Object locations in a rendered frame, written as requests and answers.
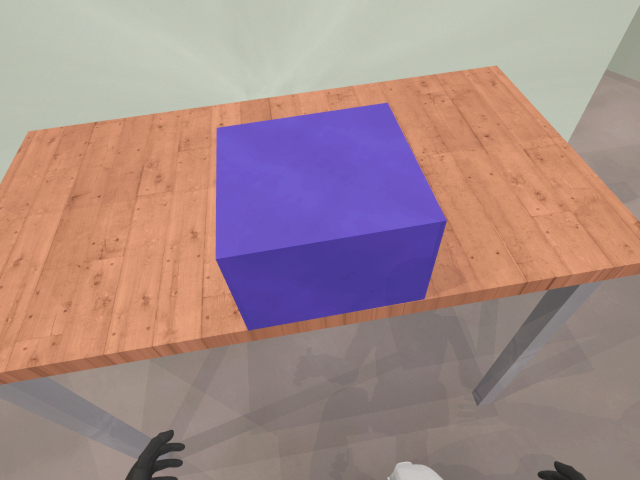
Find carton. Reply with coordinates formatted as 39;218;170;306
216;103;447;331

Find table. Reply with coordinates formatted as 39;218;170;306
0;66;640;461

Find robot left hand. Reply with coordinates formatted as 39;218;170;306
125;430;185;480

